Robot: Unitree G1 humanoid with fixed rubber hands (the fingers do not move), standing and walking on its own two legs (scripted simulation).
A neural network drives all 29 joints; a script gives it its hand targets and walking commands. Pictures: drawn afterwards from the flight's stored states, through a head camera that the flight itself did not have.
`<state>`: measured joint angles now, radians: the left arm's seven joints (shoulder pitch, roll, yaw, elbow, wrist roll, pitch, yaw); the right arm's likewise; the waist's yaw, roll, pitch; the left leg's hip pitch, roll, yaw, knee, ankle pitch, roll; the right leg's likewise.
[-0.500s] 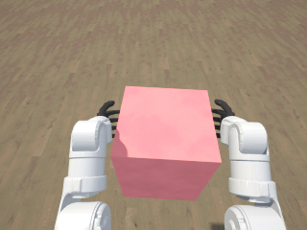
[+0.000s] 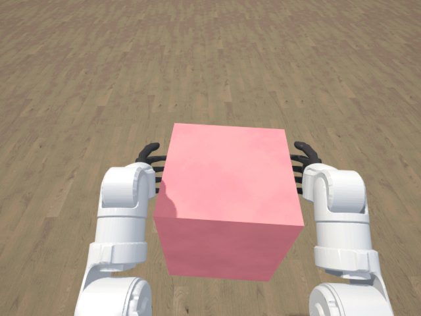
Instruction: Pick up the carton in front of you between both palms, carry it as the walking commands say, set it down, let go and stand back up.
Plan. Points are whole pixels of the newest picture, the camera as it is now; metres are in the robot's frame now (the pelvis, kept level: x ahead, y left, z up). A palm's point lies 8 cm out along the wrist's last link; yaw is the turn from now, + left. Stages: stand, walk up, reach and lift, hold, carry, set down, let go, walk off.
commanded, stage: carry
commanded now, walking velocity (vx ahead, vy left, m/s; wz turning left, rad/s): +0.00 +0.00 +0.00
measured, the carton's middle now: (223, 206) +0.35 +0.00 +0.04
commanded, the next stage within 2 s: none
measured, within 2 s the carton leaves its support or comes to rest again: neither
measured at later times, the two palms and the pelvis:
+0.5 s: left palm (136, 200) +0.30 +0.15 +0.13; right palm (322, 201) +0.30 -0.15 +0.13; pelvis -0.05 +0.00 +0.00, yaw +0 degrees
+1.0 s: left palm (132, 215) +0.27 +0.15 +0.13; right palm (327, 216) +0.27 -0.15 +0.13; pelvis -0.08 +0.00 +0.00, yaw +0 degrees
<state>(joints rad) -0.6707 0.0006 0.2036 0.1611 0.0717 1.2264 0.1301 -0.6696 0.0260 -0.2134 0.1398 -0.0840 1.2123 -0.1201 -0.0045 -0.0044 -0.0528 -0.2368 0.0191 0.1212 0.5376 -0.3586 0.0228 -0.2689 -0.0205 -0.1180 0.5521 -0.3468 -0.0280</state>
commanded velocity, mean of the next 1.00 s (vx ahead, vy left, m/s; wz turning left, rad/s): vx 0.00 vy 0.00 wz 0.00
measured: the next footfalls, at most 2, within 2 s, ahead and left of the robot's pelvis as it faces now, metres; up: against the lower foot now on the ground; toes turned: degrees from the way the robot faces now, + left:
none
